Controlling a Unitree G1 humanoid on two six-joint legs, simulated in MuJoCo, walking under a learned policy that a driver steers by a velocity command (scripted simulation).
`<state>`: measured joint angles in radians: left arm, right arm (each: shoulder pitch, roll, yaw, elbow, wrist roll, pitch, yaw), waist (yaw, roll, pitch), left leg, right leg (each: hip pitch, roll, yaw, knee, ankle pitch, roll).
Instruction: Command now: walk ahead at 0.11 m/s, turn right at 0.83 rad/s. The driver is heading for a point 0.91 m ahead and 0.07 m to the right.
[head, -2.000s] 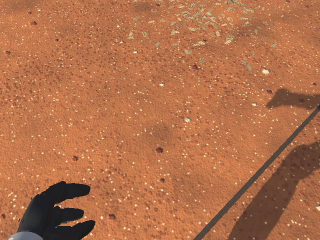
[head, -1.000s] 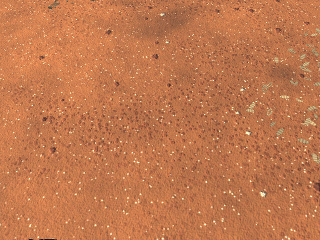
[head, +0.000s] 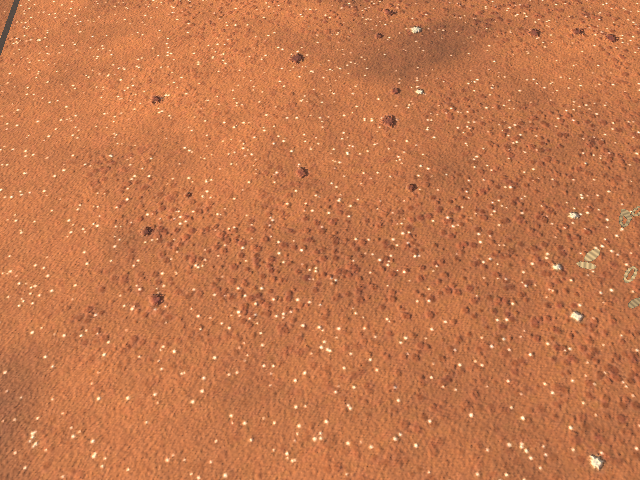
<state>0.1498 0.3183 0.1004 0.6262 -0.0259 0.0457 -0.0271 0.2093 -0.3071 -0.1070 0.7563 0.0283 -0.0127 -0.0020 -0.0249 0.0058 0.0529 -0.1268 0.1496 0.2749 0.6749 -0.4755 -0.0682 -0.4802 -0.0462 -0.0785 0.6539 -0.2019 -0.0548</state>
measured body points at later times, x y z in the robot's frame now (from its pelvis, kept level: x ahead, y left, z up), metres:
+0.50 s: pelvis +0.12 -0.01 +0.01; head +0.14 -0.02 +0.46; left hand +0.39 +0.18 -0.06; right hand +0.18 -0.32 -0.08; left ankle +0.20 +0.11 -0.72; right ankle +0.08 -0.10 -0.72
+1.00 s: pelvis +0.15 -0.01 +0.02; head +0.16 -0.01 +0.47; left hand +0.37 +0.18 -0.09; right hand +0.22 -0.30 -0.08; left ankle +0.20 +0.11 -0.72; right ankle +0.07 -0.11 -0.72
